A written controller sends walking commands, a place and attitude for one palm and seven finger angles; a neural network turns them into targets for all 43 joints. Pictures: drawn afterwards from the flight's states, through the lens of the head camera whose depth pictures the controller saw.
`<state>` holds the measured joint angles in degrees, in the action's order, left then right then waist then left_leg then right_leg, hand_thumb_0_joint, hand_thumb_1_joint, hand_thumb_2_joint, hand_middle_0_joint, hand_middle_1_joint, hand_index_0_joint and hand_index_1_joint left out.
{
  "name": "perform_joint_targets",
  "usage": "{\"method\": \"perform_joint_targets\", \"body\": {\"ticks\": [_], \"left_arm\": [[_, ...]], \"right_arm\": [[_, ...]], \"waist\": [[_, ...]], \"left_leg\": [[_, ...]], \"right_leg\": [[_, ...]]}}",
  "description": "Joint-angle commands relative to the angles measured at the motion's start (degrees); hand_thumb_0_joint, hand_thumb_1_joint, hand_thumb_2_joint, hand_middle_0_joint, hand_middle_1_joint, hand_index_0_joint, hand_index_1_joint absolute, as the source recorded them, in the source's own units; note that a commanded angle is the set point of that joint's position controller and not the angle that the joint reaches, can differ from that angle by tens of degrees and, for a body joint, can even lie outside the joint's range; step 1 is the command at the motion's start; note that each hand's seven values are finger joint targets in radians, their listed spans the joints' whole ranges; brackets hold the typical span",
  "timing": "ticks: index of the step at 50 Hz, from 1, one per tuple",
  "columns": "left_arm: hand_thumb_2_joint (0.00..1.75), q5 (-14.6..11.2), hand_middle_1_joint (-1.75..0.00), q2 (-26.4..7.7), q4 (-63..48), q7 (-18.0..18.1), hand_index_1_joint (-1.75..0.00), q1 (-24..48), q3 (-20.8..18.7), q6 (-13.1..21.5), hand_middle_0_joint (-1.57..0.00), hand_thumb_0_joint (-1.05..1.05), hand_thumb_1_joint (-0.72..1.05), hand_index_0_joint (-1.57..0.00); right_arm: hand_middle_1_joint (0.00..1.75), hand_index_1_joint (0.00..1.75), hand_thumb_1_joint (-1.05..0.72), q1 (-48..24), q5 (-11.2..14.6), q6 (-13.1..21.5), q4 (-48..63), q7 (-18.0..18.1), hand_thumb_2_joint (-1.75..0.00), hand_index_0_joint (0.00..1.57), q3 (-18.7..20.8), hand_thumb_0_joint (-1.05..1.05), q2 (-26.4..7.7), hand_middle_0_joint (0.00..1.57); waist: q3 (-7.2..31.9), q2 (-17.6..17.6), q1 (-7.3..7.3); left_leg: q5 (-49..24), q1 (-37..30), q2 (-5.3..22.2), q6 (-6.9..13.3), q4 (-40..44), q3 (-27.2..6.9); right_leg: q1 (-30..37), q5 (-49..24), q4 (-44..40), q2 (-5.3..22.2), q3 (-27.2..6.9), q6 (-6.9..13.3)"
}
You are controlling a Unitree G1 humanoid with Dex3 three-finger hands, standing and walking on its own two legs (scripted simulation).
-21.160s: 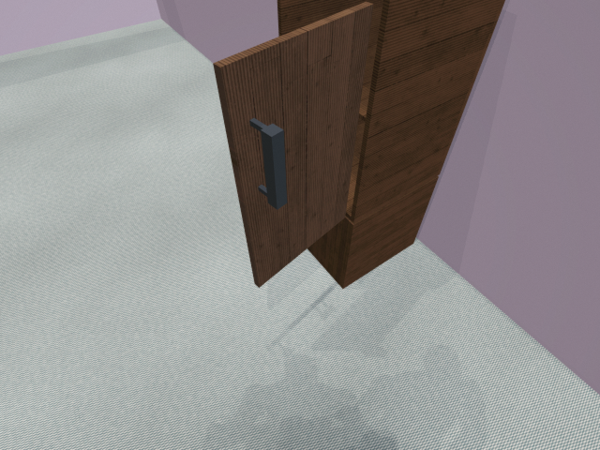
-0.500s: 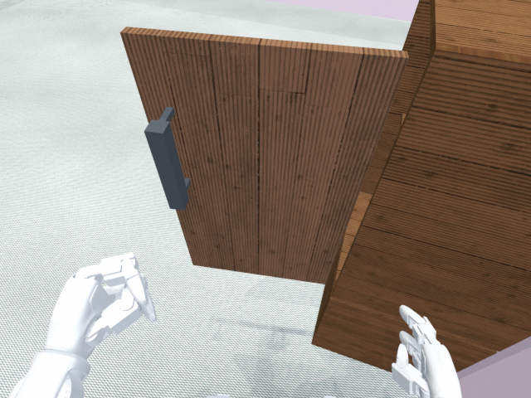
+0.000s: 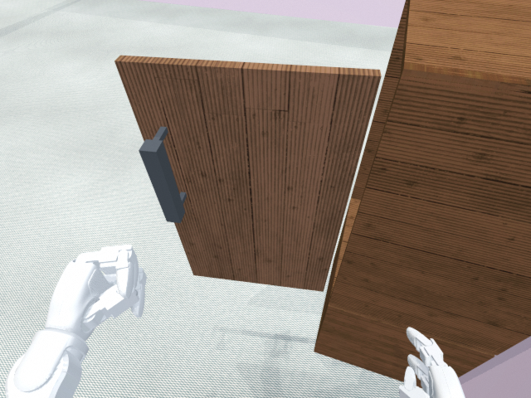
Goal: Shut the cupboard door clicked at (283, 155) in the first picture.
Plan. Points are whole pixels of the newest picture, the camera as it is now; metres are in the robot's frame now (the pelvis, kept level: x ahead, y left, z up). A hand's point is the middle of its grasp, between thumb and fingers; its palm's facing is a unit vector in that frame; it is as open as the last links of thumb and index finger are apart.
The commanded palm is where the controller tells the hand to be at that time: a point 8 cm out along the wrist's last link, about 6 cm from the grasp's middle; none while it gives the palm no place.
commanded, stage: raise the hand and make a fist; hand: left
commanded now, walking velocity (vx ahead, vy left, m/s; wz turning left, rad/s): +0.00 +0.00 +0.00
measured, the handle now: (169, 176) +0.44 +0.20 +0.10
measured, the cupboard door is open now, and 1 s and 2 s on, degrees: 100 100 99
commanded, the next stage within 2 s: bring the fist close to the handle in 0.20 s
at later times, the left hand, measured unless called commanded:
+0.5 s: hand (141, 288) +0.23 +0.18 +0.10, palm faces -0.07 -1.00 -0.05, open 3.1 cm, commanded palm +0.22 +0.23 +0.10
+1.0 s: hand (162, 237) +0.31 +0.17 +0.10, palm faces -0.07 -1.00 -0.04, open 3.1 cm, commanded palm +0.29 +0.23 +0.10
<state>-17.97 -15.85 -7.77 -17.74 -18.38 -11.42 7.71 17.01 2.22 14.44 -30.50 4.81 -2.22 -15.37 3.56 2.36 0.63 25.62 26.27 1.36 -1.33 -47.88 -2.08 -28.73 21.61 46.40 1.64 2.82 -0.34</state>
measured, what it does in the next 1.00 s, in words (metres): stands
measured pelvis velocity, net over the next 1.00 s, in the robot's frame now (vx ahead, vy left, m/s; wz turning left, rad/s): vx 0.00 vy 0.00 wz -0.01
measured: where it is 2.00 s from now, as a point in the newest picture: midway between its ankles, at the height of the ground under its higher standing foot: outside the picture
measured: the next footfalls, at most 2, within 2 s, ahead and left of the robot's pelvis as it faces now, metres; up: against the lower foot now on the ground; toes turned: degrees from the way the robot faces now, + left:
none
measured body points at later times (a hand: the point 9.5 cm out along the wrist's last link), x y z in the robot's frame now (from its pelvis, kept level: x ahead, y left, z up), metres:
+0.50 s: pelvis -0.01 +0.01 +0.00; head +0.01 +0.00 +0.45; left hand +0.23 +0.23 +0.11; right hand +0.17 -0.22 -0.07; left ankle -0.01 +0.13 -0.70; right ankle +0.02 -0.12 -0.70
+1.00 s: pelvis +0.00 +0.00 +0.00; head +0.02 -0.01 +0.45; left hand +0.31 +0.23 +0.11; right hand +0.15 -0.25 -0.08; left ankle -0.01 +0.13 -0.70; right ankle +0.02 -0.12 -0.70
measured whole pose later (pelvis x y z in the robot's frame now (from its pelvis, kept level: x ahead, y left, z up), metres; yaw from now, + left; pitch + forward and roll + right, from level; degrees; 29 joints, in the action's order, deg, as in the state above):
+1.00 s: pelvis +0.00 +0.00 +0.00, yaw -1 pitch +5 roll +0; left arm -15.0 -15.8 11.6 -15.3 4.0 -10.6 7.7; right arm 15.6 2.3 12.2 -34.0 4.9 -2.1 -15.6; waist 2.1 1.8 -0.4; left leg 23.8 25.8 1.0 -1.3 -45.1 -1.2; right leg -29.1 20.3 44.9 1.9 1.9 -0.3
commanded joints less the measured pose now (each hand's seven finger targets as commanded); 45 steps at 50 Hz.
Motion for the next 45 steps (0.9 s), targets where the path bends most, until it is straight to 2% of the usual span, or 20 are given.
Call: {"method": "perform_joint_targets", "body": {"ticks": [1,2,3,5,12,15,18,21,22,25,27,31,33,36,38,40,41,42,43,45], "left_arm": [[0.9,-0.93,-1.5,-8.69,-12.96,0.72,-1.5,6.32,-5.54,4.93,-1.3,0.0,0.9,-1.3],[0.9,-0.82,-1.5,-9.64,-12.34,1.08,-1.5,6.3,-6.26,5.06,-1.3,0.0,0.9,-1.3],[0.9,-0.81,-1.5,-8.05,-12.35,0.89,-1.5,6.36,-4.9,5.24,-1.3,0.0,0.9,-1.3],[0.9,-0.68,-1.5,-8.44,-12.59,0.91,-1.5,6.7,-4.96,5.37,-1.3,0.0,0.9,-1.3],[0.9,-0.41,-1.5,-8.93,-11.9,0.88,-1.5,6.28,-5.35,4.77,-1.3,0.0,0.9,-1.3],[0.9,-0.51,-1.5,-7.78,-12.5,0.61,-1.5,6.52,-4.33,4.68,-1.3,0.0,0.9,-1.3],[0.9,-0.04,-1.5,-6.03,-13.1,0.8,-1.5,11.41,-1.35,4.68,-1.3,0.0,0.9,-1.3],[0.9,0.79,-1.5,-5.26,-12.21,1.59,-1.5,12.6,-0.17,4.23,-1.3,0.0,0.9,-1.3],[0.9,1.11,-1.5,-6.47,-11.26,2.06,-1.5,13.1,-1.14,4.07,-1.3,0.0,0.9,-1.3],[0.9,1.92,-1.5,-6.21,-10.22,2.82,-1.5,15.86,-0.78,3.42,-1.3,0.0,0.9,-1.3],[0.9,2.07,-1.5,-7.7,-8.19,3.42,-1.5,16.57,-2.26,3.02,-1.3,0.0,0.9,-1.3],[0.9,2.27,-1.5,-5.96,-6.33,3.83,-1.5,22.16,-0.73,2.91,-1.3,0.0,0.9,-1.3],[0.9,2.11,-1.5,-7.63,-4.45,3.98,-1.5,23.09,-2.54,2.96,-1.3,0.0,0.9,-1.3],[0.9,2.06,-1.5,-7.95,-2.2,3.45,-1.5,24.76,-2.97,2.98,-1.3,0.0,0.9,-1.3],[0.9,1.92,-1.5,-6.92,0.34,3.13,-1.5,26.4,-1.92,2.86,-1.3,0.0,0.9,-1.3],[0.9,1.95,-1.5,-8.28,1.89,2.87,-1.5,29.16,-2.82,2.92,-1.3,0.0,0.9,-1.3],[0.9,2.05,-1.5,-7.41,2.62,2.71,-1.5,31.21,-1.83,2.95,-1.3,0.0,0.9,-1.3],[0.9,2.04,-1.5,-9.01,2.88,2.82,-1.5,33.06,-2.92,3.18,-1.3,0.0,0.9,-1.3],[0.9,1.81,-1.5,-8.5,3.9,2.63,-1.5,33.41,-2.84,3.18,-1.3,0.0,0.9,-1.3],[0.9,1.85,-1.5,-9.5,5.02,2.53,-1.5,35.68,-3.65,3.58,-1.3,0.0,0.9,-1.3]], "right_arm": [[0.3,0.3,-0.9,-5.24,0.1,4.15,9.67,0.33,-0.9,0.2,2.59,0.0,-5.56,0.2],[0.3,0.3,-0.9,-5.3,0.01,4.16,9.26,0.31,-0.9,0.2,2.57,0.0,-5.71,0.2],[0.3,0.3,-0.9,-5.37,0.07,4.19,9.36,0.33,-0.9,0.2,2.54,0.0,-5.61,0.2],[0.3,0.3,-0.9,-5.36,0.17,4.35,9.27,0.38,-0.9,0.2,2.58,0.0,-5.71,0.2],[0.3,0.3,-0.9,-5.14,0.03,4.64,8.7,0.34,-0.9,0.2,2.51,0.0,-5.97,0.2],[0.3,0.3,-0.9,-5.18,0.17,4.72,8.73,0.37,-0.9,0.2,2.49,0.0,-5.87,0.2],[0.3,0.3,-0.9,-5.24,0.13,4.85,8.26,0.44,-0.9,0.2,2.24,0.0,-5.91,0.2],[0.3,0.3,-0.9,-4.89,0.08,4.91,7.96,0.5,-0.9,0.2,2.18,0.0,-5.9,0.2],[0.3,0.3,-0.9,-4.64,0.01,4.73,7.6,0.54,-0.9,0.2,2.24,0.0,-6.12,0.2],[0.3,0.3,-0.9,-5.04,0.08,4.14,7.54,0.51,-0.9,0.2,2.11,0.0,-5.94,0.2],[0.3,0.3,-0.9,-5.09,-0.06,3.64,7.31,0.58,-0.9,0.2,2.04,0.0,-6.06,0.2],[0.3,0.3,-0.9,-5.57,0.11,3.04,7.15,0.55,-0.9,0.2,1.95,0.0,-5.66,0.2],[0.3,0.3,-0.9,-5.46,0.08,2.81,6.96,0.58,-0.9,0.2,2.15,0.0,-5.84,0.2],[0.3,0.3,-0.9,-5.2,0.12,2.44,6.61,0.42,-0.9,0.2,2.26,0.0,-5.94,0.2],[0.3,0.3,-0.9,-5.29,0.19,2.14,6.42,0.3,-0.9,0.2,2.2,0.0,-5.96,0.2],[0.3,0.3,-0.9,-5.13,0.31,1.84,6.11,0.44,-0.9,0.2,2.39,0.0,-6.31,0.2],[0.3,0.3,-0.9,-5.16,0.34,1.79,5.98,0.48,-0.9,0.2,2.39,0.0,-6.25,0.2],[0.3,0.3,-0.9,-4.86,0.22,1.63,5.72,0.61,-0.9,0.2,2.55,0.0,-6.56,0.2],[0.3,0.3,-0.9,-5.04,0.26,1.6,5.82,0.62,-0.9,0.2,2.57,0.0,-6.4,0.2],[0.3,0.3,-0.9,-4.93,0.27,1.26,5.46,0.64,-0.9,0.2,2.61,0.0,-6.55,0.2]], "waist": [[6.83,-1.14,0.82],[6.41,-2.37,0.87],[5.82,-1.78,0.55],[5.68,-0.32,0.58],[6.81,-1.42,0.45],[6.73,-0.38,0.27],[6.12,0.05,-0.72],[6.43,-0.18,-0.73],[6.39,-1.68,-0.7],[6.7,0.13,-0.44],[6.8,-1.36,-0.03],[7.62,-0.26,-0.45],[8.67,-1.72,-0.08],[9.88,-0.13,0.16],[8.82,-1.84,-0.3],[8.58,-1.68,-0.53],[8.57,-1.29,-0.88],[9.62,-2.71,-1.04],[10.32,-2.78,-0.74],[11.18,-1.54,-0.74]], "left_leg": [[-11.43,1.45,-2.47,2.1,7.84,1.71],[-11.03,2.09,-2.38,2.17,7.65,1.61],[-10.58,1.94,-2.39,2.19,7.82,1.67],[-9.76,1.84,-2.43,2.13,8.02,1.61],[-11.71,1.21,-2.16,2.19,8.1,1.2],[-11.52,0.62,-2.16,2.08,8.55,1.07],[-10.93,-0.04,-2.05,2.17,8.75,0.63],[-11.25,-0.5,-1.95,2.01,9.11,0.23],[-11.24,-0.22,-1.8,2.1,9.06,0.18],[-10.77,-0.3,-1.88,1.92,9.65,0.37],[-11.05,0.15,-1.85,2.02,9.81,0.39],[-10.23,-0.58,-2.02,1.86,10.38,0.81],[-11.41,-0.28,-1.99,1.98,10.2,1.14],[-13.22,-0.64,-2.2,1.8,10.11,1.67],[-13.21,-0.23,-2.09,1.9,10.34,1.6],[-12.49,0.01,-2.17,1.88,10.31,1.87],[-12.2,-0.19,-2.34,1.98,10.21,2.04],[-12.31,-0.17,-2.23,2.14,9.92,2.0],[-12.28,-0.17,-2.3,2.16,10.05,2.16],[-13.07,-0.46,-2.41,2.03,10.08,2.29]], "right_leg": [[7.93,-7.22,-8.23,-0.79,-1.07,0.62],[8.29,-6.1,-8.53,-0.79,-1.5,0.66],[7.72,-5.65,-8.63,-0.76,-1.43,0.63],[7.22,-4.64,-8.71,-0.81,-1.3,0.69],[8.13,-8.2,-7.62,-1.29,-0.32,0.68],[7.49,-8.44,-7.42,-1.33,0.2,0.71],[6.28,-8.18,-7.11,-1.45,0.61,0.63],[5.8,-8.75,-6.57,-1.52,1.2,0.74],[6.23,-8.51,-6.72,-1.56,1.05,0.73],[6.1,-7.92,-6.62,-1.31,1.16,0.87],[7.02,-7.93,-6.97,-1.32,0.94,0.98],[6.73,-7.3,-7.36,-1.19,0.82,0.9],[8.37,-8.48,-7.56,-1.07,0.35,0.92],[9.26,-11.23,-7.28,-0.98,0.18,1.0],[9.2,-11.36,-7.68,-0.94,0.16,0.92],[8.86,-10.7,-7.98,-0.92,-0.1,0.86],[8.49,-10.56,-8.26,-0.86,-0.37,0.8],[9.34,-10.34,-8.35,-0.82,-0.72,0.7],[9.77,-10.4,-8.53,-0.67,-0.98,0.67],[10.19,-11.72,-8.14,-0.65,-1.03,0.8]]}}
